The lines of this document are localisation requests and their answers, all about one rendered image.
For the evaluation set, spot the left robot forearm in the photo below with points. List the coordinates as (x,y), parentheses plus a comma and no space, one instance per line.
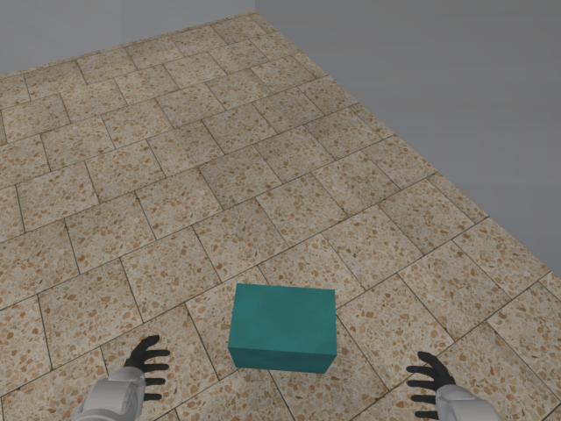
(118,397)

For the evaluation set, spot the left robot hand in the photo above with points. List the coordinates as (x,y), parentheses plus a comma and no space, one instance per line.
(138,357)

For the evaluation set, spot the carton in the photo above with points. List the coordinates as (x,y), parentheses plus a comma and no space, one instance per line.
(283,328)

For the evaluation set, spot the right robot forearm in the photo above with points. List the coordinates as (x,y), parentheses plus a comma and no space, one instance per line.
(455,403)

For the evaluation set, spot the right robot hand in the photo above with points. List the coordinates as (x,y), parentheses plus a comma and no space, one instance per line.
(440,375)

